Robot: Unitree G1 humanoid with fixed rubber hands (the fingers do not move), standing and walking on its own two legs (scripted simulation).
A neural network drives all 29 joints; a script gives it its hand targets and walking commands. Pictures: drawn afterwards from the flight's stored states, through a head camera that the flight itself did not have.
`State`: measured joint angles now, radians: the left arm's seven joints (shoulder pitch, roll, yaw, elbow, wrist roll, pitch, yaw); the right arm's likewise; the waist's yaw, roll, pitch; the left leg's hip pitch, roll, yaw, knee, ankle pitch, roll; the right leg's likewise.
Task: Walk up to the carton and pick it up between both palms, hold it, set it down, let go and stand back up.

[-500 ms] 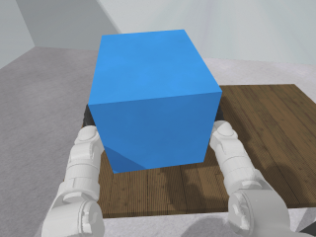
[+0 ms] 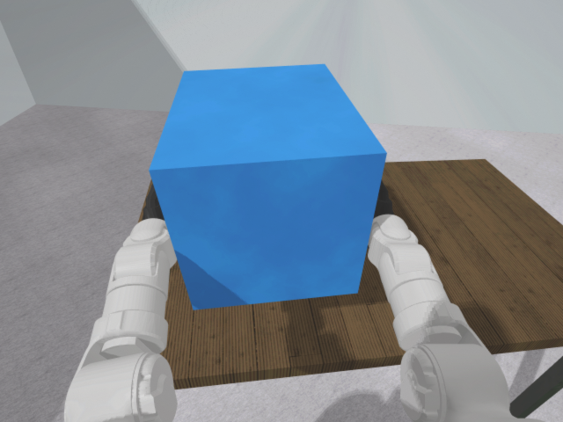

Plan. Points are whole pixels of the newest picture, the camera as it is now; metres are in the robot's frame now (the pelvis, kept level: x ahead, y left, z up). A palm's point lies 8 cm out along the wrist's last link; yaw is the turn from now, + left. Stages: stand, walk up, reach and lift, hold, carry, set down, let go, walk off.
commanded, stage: reach and lift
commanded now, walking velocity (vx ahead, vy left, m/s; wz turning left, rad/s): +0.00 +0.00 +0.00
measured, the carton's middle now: (265, 175) +0.45 +0.05 +0.19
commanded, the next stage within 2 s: hold in 1.64 s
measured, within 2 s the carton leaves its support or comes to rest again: neither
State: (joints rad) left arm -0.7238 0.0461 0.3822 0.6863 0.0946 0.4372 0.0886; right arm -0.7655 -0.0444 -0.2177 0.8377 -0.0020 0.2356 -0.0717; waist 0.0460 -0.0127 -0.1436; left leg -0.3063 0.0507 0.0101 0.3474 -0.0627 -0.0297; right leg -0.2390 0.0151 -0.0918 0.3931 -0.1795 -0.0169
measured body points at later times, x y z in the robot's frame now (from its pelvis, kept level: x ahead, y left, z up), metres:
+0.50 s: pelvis +0.01 +0.00 +0.00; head -0.02 +0.00 +0.45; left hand +0.41 +0.20 +0.17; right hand +0.43 -0.13 +0.17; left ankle +0.07 +0.14 -0.74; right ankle +0.02 -0.09 -0.74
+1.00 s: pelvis +0.00 +0.00 +0.00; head -0.05 +0.01 +0.45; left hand +0.38 +0.21 +0.18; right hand +0.41 -0.12 +0.19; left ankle +0.07 +0.14 -0.74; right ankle +0.02 -0.09 -0.74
